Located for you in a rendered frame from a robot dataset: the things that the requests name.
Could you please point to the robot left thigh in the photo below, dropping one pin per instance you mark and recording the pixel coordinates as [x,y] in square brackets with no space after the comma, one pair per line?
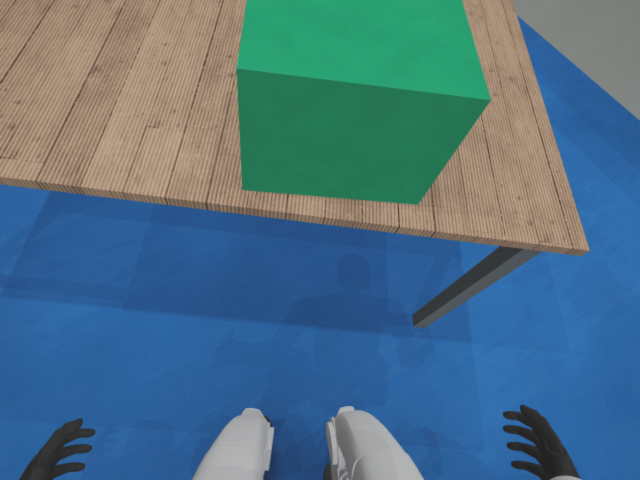
[242,451]

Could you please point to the robot left hand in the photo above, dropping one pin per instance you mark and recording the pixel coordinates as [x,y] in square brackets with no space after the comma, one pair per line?
[43,465]

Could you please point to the table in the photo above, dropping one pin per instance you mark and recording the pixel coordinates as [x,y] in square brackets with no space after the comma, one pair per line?
[138,100]

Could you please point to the carton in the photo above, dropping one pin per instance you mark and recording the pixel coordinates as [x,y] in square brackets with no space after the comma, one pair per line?
[355,99]

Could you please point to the robot right shin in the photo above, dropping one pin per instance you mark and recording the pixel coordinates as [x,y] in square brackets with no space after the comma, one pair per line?
[341,474]

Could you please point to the robot right hand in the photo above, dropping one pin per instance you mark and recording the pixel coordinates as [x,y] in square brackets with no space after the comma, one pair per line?
[550,453]

